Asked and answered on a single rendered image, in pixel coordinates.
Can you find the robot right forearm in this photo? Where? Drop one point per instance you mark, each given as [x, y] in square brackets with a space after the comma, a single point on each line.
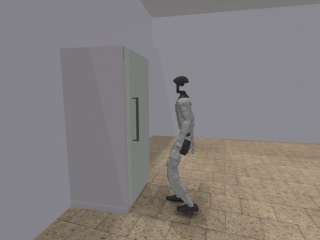
[192, 129]

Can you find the left robot upper arm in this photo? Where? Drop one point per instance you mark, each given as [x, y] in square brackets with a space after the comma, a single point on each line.
[183, 106]

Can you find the left robot hand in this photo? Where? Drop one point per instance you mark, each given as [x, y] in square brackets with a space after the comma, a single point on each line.
[174, 155]

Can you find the right robot hand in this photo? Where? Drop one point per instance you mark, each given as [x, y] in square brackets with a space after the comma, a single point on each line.
[192, 146]

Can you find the robot head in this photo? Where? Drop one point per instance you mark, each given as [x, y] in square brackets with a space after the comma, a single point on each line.
[180, 81]

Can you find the robot left forearm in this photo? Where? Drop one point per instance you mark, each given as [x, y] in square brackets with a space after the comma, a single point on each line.
[183, 133]

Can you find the left robot thigh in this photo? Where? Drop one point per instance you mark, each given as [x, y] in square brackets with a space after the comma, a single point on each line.
[170, 172]

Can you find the fridge door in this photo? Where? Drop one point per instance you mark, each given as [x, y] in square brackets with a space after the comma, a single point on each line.
[136, 85]

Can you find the right robot upper arm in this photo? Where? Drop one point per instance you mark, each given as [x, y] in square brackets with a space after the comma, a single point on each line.
[192, 116]

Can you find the handle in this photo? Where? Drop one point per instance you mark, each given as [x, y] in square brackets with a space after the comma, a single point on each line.
[137, 119]

